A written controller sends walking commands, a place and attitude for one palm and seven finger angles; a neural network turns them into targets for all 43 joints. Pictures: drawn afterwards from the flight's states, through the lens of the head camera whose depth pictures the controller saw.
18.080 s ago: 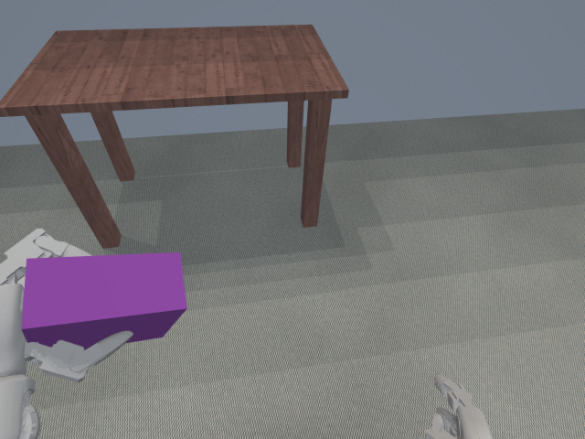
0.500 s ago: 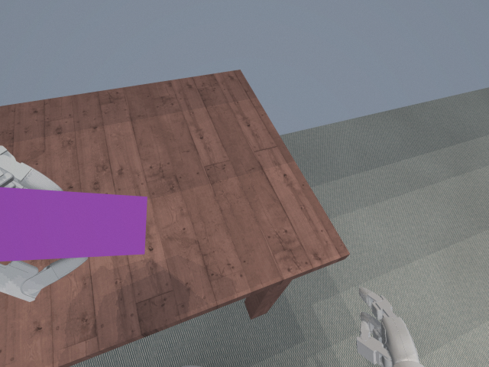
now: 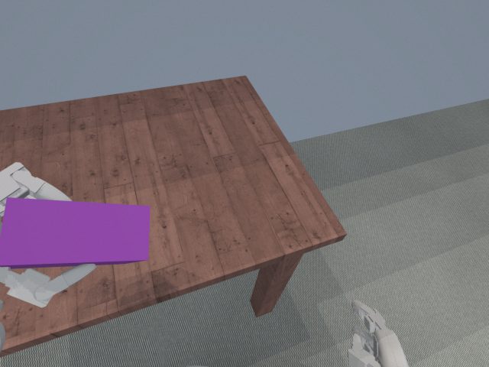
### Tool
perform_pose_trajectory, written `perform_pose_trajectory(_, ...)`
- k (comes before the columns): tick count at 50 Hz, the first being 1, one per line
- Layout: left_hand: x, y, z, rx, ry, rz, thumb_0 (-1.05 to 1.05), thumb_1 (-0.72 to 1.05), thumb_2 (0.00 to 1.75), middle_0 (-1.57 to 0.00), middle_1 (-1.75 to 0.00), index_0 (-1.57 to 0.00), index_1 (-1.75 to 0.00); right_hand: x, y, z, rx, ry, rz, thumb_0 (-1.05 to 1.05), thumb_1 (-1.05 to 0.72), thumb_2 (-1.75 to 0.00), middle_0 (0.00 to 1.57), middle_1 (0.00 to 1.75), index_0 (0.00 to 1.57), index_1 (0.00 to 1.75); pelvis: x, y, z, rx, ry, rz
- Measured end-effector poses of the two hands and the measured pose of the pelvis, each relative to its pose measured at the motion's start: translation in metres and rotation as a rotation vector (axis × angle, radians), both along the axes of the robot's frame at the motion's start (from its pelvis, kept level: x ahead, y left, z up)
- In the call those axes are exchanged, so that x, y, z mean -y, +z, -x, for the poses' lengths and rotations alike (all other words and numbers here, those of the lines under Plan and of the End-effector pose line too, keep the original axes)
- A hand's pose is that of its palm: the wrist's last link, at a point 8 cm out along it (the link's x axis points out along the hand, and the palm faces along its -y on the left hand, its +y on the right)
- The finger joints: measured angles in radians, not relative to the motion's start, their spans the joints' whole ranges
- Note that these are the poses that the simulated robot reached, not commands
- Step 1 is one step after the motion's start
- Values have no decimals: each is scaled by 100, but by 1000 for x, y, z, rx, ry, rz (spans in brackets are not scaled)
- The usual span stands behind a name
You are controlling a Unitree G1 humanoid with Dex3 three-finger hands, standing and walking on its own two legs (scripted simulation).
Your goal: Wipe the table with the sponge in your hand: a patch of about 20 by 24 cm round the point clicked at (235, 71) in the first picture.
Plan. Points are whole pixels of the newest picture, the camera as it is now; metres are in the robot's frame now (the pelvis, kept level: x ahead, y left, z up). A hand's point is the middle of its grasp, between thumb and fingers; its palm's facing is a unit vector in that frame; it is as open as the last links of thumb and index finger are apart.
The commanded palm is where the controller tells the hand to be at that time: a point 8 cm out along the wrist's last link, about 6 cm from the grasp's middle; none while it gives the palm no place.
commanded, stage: come to a stop and stand still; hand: left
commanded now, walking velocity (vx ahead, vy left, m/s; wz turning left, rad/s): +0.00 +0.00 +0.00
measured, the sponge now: (99, 238) +0.23 +0.21 +0.14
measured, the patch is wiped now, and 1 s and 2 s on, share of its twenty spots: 0.00 0.00 0.00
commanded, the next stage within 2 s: look again from close up in 0.46 s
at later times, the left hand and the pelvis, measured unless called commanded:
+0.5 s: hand (71, 236) +0.22 +0.23 +0.16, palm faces +0.32 -0.88 -0.36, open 10.1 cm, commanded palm +0.17 +0.26 +0.18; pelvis +0.01 -0.02 +0.00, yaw +0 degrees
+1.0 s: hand (58, 199) +0.26 +0.25 +0.18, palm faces +0.36 -0.80 -0.47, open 10.1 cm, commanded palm +0.19 +0.26 +0.18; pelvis +0.02 -0.01 +0.00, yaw -1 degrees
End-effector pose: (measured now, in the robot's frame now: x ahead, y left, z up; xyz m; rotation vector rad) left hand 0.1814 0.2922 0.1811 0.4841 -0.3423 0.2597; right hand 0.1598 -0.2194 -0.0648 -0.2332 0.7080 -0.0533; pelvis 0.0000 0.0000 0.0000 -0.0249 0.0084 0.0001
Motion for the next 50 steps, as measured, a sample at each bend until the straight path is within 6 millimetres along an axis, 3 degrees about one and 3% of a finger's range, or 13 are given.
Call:
perform_pose_trajectory(10,17,-15,6,-48,3,70,-1,-50,102,-75,-134,-75,-133,24,2,11,12,-28,25,1,-90,-90,20,30,20,30,12,0,4,7,2,4)
perform_pose_trajectory(19,24,-3,2,-24,-11,47,-1,-50,102,-75,-134,-75,-133,34,8,0,47,-47,33,1,-91,-90,20,30,20,30,18,1,-2,8,4,7)
perform_pose_trajectory(30,24,-12,-9,-65,25,100,-1,-50,102,-75,-134,-75,-133,28,9,-21,58,-35,17,1,-91,-90,20,30,20,30,18,3,-14,6,2,1)
perform_pose_trajectory(47,19,-7,-24,-76,27,89,-1,-50,102,-75,-134,-75,-133,18,11,-40,55,-33,2,1,-90,-90,20,30,20,30,12,5,-28,3,-3,-3)
perform_pose_trajectory(50,0,13,-37,7,46,-83,-1,-50,102,-75,-134,-75,-133,15,7,-37,33,26,39,1,-91,-90,20,30,20,30,15,3,-23,-5,-12,3)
